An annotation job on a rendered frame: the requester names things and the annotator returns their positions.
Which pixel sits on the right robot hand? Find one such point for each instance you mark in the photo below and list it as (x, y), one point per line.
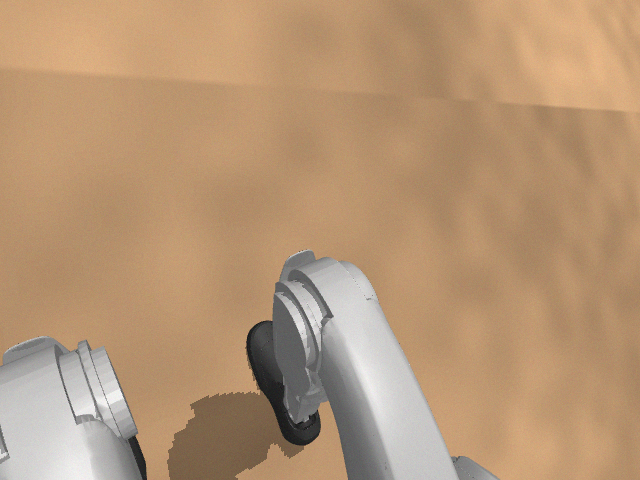
(468, 469)

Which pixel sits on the right robot foot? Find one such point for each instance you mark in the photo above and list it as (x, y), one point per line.
(261, 355)

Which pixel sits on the left robot foot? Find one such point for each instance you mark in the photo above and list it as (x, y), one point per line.
(138, 456)

